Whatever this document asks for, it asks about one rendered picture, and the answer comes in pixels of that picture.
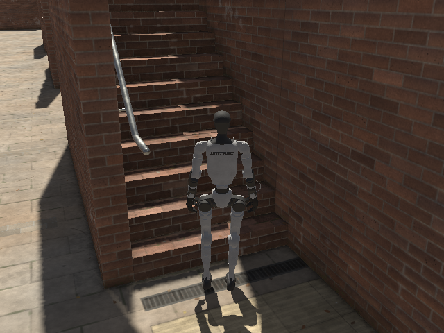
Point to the stairs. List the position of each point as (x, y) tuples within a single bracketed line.
[(176, 84)]

